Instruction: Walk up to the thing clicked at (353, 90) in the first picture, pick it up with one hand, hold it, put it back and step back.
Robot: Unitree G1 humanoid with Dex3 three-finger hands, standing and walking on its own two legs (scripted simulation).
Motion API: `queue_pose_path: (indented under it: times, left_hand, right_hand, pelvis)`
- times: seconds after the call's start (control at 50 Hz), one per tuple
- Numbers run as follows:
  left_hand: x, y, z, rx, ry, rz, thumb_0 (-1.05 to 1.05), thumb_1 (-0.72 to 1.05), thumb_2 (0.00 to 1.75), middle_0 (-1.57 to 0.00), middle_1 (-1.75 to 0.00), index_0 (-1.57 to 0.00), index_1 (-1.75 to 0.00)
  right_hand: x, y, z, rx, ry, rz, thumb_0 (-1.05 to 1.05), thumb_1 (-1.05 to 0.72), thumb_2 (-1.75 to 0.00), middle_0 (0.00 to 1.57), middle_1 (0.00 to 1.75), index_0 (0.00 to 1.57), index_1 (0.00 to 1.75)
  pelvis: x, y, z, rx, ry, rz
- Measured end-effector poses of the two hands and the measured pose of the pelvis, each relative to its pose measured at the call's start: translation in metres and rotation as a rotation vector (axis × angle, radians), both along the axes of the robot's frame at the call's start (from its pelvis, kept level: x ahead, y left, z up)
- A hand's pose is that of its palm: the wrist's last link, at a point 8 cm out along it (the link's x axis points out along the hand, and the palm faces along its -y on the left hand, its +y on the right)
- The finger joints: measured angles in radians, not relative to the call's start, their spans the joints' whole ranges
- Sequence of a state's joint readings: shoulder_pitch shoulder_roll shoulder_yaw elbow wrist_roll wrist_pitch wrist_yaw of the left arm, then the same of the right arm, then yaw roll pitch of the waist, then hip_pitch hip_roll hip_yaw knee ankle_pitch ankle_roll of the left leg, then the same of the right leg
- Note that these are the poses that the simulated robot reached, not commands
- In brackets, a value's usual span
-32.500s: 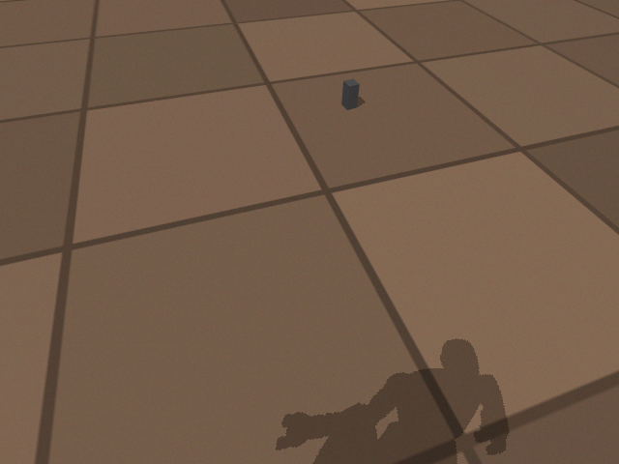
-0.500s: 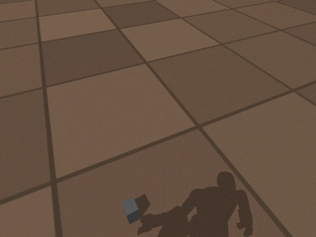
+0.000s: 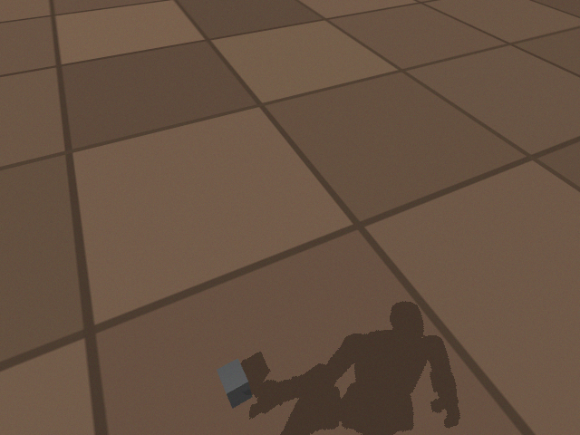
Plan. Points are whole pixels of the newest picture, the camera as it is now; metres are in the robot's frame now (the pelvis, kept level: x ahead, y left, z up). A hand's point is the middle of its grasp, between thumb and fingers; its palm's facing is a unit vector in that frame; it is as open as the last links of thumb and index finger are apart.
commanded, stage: stand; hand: left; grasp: from the side
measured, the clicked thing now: (235, 383) +0.41 +0.18 -0.70
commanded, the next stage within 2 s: step back in 0.86 s
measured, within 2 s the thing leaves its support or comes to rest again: neither
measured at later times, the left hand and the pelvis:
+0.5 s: hand out of the picture +0.08 +0.25 -0.16, palm faces +0.00 -0.94 -0.34, open 7.4 cm; pelvis +0.01 +0.00 +0.00, yaw +0 degrees
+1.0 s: hand out of the picture +0.08 +0.27 -0.16, palm faces +0.03 -0.93 -0.36, open 7.4 cm; pelvis +0.00 +0.00 -0.01, yaw +1 degrees
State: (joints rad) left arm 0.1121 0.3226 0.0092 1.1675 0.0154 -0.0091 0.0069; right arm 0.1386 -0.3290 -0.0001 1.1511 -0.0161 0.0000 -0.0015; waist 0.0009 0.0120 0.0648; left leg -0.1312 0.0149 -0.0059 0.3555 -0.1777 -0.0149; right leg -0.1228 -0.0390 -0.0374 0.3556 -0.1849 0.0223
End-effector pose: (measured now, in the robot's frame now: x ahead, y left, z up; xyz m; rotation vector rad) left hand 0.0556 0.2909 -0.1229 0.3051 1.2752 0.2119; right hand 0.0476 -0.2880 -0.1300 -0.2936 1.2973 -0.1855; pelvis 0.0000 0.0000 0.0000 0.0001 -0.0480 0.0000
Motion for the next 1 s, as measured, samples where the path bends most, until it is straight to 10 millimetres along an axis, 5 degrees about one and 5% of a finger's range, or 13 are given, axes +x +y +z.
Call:
queue_pose_path:
  times: [0.36, 0.86, 1.0]
  left_hand:
    - [0.025, 0.003, 0.005, 0.005, -0.042, -0.001, 0.01, 0.9, 0.9, -0.21, -0.3, -0.21, -0.3]
    - [0.019, 0.004, 0.004, 0.004, -0.019, 0.004, 0.01, 0.9, 0.9, -0.21, -0.3, -0.21, -0.3]
    - [0.018, 0.018, -0.001, 0.025, -0.049, 0.026, 0.01, 0.9, 0.9, -0.21, -0.3, -0.21, -0.3]
  right_hand:
    - [0.036, -0.001, 0.006, -0.011, -0.064, 0.016, 0.0, -0.9, -0.9, 0.2, 0.3, 0.21, 0.3]
    - [0.03, -0.003, 0.005, -0.006, -0.036, 0.011, 0.0, -0.9, -0.9, 0.2, 0.3, 0.21, 0.3]
    - [0.028, -0.009, 0.001, -0.026, -0.038, 0.006, 0.0, -0.9, -0.9, 0.2, 0.3, 0.21, 0.3]
  pelvis:
    - [0.012, 0.002, 0.002, 0.0, 0.001, 0.0]
    - [0.014, 0.0, 0.002, 0.0, 0.007, 0.004]
    - [-0.005, 0.005, -0.007, -0.017, 0.018, 0.011]
